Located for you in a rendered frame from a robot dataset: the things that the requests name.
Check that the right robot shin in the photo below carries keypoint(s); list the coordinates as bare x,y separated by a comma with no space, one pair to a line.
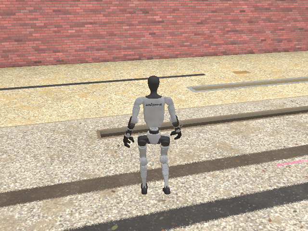
165,171

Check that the robot shin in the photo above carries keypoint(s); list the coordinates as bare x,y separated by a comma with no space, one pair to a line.
165,171
143,171

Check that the robot left hand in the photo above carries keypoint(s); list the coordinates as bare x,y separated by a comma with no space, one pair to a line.
125,140

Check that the robot right hand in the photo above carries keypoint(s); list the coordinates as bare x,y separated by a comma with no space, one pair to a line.
174,133

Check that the left robot shin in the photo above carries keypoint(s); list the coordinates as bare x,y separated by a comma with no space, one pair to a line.
143,171

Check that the right robot upper arm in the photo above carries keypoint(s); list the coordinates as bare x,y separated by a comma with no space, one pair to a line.
171,109

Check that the robot right forearm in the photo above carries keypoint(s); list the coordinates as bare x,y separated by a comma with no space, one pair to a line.
176,125

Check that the left robot upper arm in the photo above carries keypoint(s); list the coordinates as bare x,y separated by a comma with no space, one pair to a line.
136,109

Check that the robot left forearm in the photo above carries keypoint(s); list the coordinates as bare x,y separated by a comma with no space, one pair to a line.
129,128

